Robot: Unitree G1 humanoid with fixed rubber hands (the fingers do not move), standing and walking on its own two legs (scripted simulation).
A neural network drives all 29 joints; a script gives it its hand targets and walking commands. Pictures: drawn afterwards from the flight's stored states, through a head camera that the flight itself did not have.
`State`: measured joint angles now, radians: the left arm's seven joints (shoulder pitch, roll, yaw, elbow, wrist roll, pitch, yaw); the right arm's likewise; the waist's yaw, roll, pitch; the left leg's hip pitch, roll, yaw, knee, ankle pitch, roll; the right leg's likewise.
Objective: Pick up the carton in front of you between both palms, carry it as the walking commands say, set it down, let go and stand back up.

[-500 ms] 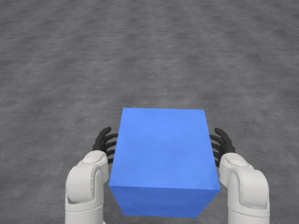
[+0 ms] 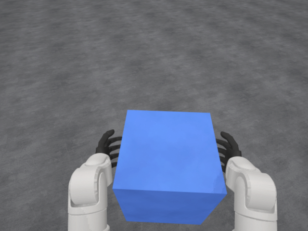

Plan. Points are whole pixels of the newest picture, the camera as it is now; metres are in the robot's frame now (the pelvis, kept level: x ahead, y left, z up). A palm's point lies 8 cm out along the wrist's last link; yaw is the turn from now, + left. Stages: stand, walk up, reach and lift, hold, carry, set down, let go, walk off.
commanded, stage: carry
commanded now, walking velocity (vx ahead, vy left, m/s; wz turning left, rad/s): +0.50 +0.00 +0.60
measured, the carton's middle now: (165, 170) +0.28 +0.00 +0.02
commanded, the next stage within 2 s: none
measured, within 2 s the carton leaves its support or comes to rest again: neither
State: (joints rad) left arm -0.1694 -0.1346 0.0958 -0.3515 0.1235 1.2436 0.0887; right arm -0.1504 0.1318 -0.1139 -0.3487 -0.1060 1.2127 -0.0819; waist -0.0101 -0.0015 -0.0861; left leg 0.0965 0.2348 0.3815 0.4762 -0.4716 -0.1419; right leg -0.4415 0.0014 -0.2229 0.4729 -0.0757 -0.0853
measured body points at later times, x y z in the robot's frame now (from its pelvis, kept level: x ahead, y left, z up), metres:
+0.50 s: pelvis +0.32 +0.01 +0.00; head +0.31 +0.00 +0.45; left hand +0.57 +0.20 +0.10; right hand +0.62 -0.10 +0.09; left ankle +0.46 +0.10 -0.71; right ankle +0.12 -0.08 -0.71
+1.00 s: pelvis +0.65 +0.06 +0.02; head +0.65 +0.07 +0.47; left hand +0.89 +0.27 +0.10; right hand +0.96 -0.02 +0.11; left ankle +0.47 +0.09 -0.72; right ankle +0.85 -0.03 -0.69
